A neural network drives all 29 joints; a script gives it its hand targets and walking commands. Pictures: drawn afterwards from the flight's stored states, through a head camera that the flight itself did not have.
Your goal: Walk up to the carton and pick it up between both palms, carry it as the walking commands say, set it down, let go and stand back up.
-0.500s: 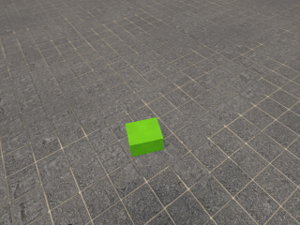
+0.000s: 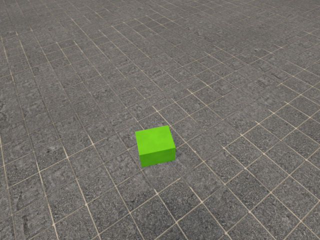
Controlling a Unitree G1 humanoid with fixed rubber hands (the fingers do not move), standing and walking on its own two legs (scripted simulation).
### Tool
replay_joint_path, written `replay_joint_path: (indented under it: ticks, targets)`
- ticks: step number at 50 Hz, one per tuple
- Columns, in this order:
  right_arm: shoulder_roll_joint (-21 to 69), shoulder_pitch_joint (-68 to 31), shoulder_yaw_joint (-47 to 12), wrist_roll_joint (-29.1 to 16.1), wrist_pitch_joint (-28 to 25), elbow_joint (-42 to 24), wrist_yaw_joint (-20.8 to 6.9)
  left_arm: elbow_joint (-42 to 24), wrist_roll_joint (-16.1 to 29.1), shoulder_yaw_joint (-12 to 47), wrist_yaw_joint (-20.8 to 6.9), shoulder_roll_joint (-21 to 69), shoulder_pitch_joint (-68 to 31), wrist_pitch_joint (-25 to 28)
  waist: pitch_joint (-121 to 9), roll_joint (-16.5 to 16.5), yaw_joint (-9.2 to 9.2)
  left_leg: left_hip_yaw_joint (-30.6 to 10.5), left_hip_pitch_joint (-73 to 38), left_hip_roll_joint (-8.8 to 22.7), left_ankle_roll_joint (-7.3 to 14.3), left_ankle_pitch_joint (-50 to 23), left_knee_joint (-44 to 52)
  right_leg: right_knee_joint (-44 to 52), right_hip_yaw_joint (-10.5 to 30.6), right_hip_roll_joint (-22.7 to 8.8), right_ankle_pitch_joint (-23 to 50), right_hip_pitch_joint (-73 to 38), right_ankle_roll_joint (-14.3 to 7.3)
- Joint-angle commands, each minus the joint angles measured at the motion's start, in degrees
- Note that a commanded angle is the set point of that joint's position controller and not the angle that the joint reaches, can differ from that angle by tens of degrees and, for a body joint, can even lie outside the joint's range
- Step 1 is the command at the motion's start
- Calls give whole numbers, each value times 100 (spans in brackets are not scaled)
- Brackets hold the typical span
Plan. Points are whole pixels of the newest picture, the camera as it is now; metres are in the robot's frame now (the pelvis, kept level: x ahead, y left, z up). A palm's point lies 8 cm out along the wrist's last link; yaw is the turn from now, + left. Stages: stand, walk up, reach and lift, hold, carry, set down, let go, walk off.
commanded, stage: stand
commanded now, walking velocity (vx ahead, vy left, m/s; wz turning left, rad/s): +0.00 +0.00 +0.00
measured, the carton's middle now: (155, 145) +0.81 +0.10 -0.70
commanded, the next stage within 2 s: walk up in 0.06 s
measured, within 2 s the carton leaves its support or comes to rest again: neither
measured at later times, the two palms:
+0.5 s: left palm out of the picture +0.05 +0.35 -0.14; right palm out of the picture +0.11 -0.29 -0.13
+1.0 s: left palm (47, 220) +0.19 +0.36 -0.13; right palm (257, 201) +0.25 -0.26 -0.14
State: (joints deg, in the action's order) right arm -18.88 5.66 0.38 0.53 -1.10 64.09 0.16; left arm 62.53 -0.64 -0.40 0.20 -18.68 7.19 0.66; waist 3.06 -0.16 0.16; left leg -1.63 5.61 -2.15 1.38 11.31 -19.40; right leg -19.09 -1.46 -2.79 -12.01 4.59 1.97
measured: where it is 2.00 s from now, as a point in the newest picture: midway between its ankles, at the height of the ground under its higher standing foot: outside the picture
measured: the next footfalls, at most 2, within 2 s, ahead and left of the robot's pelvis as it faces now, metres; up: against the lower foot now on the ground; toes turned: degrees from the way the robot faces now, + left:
right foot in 0.76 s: +0.25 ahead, -0.08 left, +0.00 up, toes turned +3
left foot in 1.02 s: +0.24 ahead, +0.17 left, +0.00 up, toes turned +9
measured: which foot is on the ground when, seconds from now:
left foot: down 0.00-0.80, up 0.82-1.00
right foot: down 0.00-0.50, up 0.52-0.74, down 0.76-1.00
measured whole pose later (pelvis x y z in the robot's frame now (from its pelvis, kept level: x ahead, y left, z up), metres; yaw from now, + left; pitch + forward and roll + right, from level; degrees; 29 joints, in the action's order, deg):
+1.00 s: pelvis +0.14 +0.04 -0.04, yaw +10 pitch -6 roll -2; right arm -23.0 16.3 3.4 0.8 -3.1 47.5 -2.4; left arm 43.8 -1.8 -2.3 -1.9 -22.1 13.3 3.9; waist 8.7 2.5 -0.4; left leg -0.1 23.5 1.2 1.5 29.8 -54.3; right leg -43.8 -6.1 -2.5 -19.8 18.2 -1.0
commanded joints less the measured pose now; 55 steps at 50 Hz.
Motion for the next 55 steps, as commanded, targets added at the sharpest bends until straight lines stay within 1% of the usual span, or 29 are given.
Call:
replay_joint_path:
  ticks: [1,12,13,15,17,18,19,20,22,24,25,26,27,28,31,35,37,39,40,41,42,44,46,49,51,52,53,54,55]
  targets:
    - [-1274,-253,245,-9,-113,-360,62,-377,3,-236,65,-1226,-211,111,-391,2,-3,-630,81,875,34,-1465,350,295,427,-538,956,-89,-316]
    - [-1283,-235,244,-7,-105,-356,62,-384,7,-243,60,-1247,-196,104,-414,0,8,-628,81,871,32,-1435,346,312,427,-560,967,-136,-323]
    - [-1581,217,520,117,-85,-612,-104,-667,-24,-482,7,-1685,65,213,-695,109,10,-720,228,580,350,996,-121,-384,79,-273,-1067,-234,-532]
    - [-1575,143,581,209,-56,-848,-219,-764,-114,-579,-36,-1719,410,280,-6,191,122,-1204,1025,694,535,2561,-152,-528,537,-437,-2401,490,-770]
    - [-1398,-81,583,212,-52,-1206,-305,-898,-148,-665,-48,-1766,634,332,552,-127,312,-1031,2173,492,430,2283,-715,-107,1093,-756,-2582,283,-989]
    - [-1302,-242,595,213,-62,-1392,-328,-876,-166,-753,-23,-1955,976,361,572,-543,460,-588,2856,246,254,1791,-1443,366,1653,-1221,-2682,-332,-1222]
    - [-1266,-297,621,226,-65,-1552,-344,-904,-198,-852,2,-2237,1140,400,540,-1054,535,-221,3197,203,93,1504,-2771,860,2457,-2029,-2403,-575,-1651]
    - [-1397,-171,659,237,-84,-1613,-347,-1051,-228,-898,5,-2291,928,423,600,-845,409,-406,3331,501,27,1763,-3175,809,2714,-2444,-1605,-527,-1906]
    - [-1456,189,698,159,-177,-1630,-374,-1374,-205,-869,-12,-2204,475,449,631,-676,92,-459,2733,834,71,1966,-2601,259,2041,-2431,101,-25,-1818]
    - [-1374,1240,758,103,-279,-1371,-404,-1603,-113,-780,-68,-2050,-60,401,65,-600,-582,-33,510,508,155,970,-943,-1042,523,-1520,496,998,-1214]
    - [-1760,2146,929,177,-325,-1113,-335,-1740,-87,-653,-101,-1550,-85,360,-199,906,-1006,-984,-924,526,296,1426,-74,-3457,-359,-488,361,2213,-763]
    - [-2348,2131,987,187,-393,-1283,-263,-1998,-50,-536,-110,-1075,-153,368,205,2316,-960,-3650,-1204,1748,731,1259,829,-4680,-100,638,-2148,3892,-454]
    - [-2525,1912,979,-16,-374,-1383,-259,-2032,-127,-582,-46,-1624,-179,354,265,1200,-730,-4281,-643,2236,1439,456,503,-4888,944,358,-2254,3573,-479]
    - [-2226,1809,954,-36,-350,-1511,-234,-1955,-21,-607,-34,-1741,-29,372,345,334,-493,-3558,-588,2221,1617,-344,116,-5031,919,194,-2012,3472,-432]
    - [-1806,1474,804,17,-400,-1711,-85,-1708,28,-577,-64,-1565,639,346,228,329,-121,-2028,-287,1890,1438,-2095,-318,-4108,940,-133,-1485,2966,-420]
    - [-1819,1547,806,79,-427,-2037,-96,-1884,-52,-624,-161,-1510,590,335,228,605,-200,-1515,149,1963,1500,-2679,-441,-2853,329,-209,-1233,2286,-352]
    - [-1789,1355,794,62,-409,-2162,-110,-1894,-91,-642,-200,-1450,774,381,159,710,-69,-1279,661,1778,1236,-2447,-661,-2116,73,-107,-756,1481,-462]
    - [-1595,1203,717,8,-393,-2314,-120,-1727,-144,-768,-168,-1643,1478,450,-180,195,381,-746,1620,1138,715,-1920,-1963,-1161,43,166,-80,-367,-689]
    - [-1351,1226,651,-36,-395,-2428,-133,-1679,-164,-918,-119,-2135,1989,487,-391,-1064,652,-200,2351,316,365,-1214,-3836,-320,1644,-698,-757,-921,-1130]
    - [-1460,1276,660,-85,-378,-2457,-120,-1725,-12,-948,-101,-2502,2252,516,-436,-1661,689,90,3149,-333,98,1706,-5096,320,3997,-2252,-501,-1123,-1928]
    - [-1778,1172,699,3,-337,-2279,-64,-1864,-5,-920,-122,-2314,1828,507,-268,-729,547,-584,3005,-83,160,2070,-5456,147,4120,-2354,-913,-518,-2236]
    - [-1722,1389,691,-24,-318,-2146,-76,-2116,3,-819,-69,-2029,1272,501,184,-356,276,-563,2969,235,73,1851,-5361,170,2970,-2127,-1195,223,-2125]
    - [-1690,1514,693,-23,-318,-2082,-146,-2182,-50,-753,-64,-2012,934,469,364,-664,73,-351,2527,517,-5,1918,-4341,124,2157,-1808,-983,1061,-1841]
    - [-1639,1621,724,30,-316,-1985,-221,-2273,-130,-770,-120,-2158,731,403,124,-1136,0,147,1722,525,6,2029,-3126,-150,1551,-1568,-987,1649,-1753]
    - [-1457,2163,752,80,-374,-1722,-144,-2346,-96,-642,-128,-1910,342,278,-98,-879,-403,496,79,238,61,856,-2008,-1085,786,-1030,-881,2766,-1307]
    - [-1521,2504,820,125,-402,-1580,-68,-2338,-98,-515,-95,-1488,351,208,-195,-61,-622,9,-607,246,108,928,-1552,-2273,465,-614,-1342,3425,-975]
    - [-2089,2550,891,243,-460,-1688,21,-2443,-27,-385,-57,-914,322,177,-75,1687,-687,-2619,-117,1729,531,2006,-43,-3927,81,278,-1913,3911,-561]
    - [-2611,1785,954,126,-468,-1949,55,-2412,-42,-534,19,-1552,359,131,297,1121,-458,-4012,910,2658,1276,2225,429,-4634,821,361,-2316,3712,-416]
    - [-2453,1450,895,64,-476,-2030,83,-2200,22,-608,38,-1861,555,118,326,486,-251,-3855,1253,2747,1620,1741,318,-4966,1070,254,-2150,3174,-355]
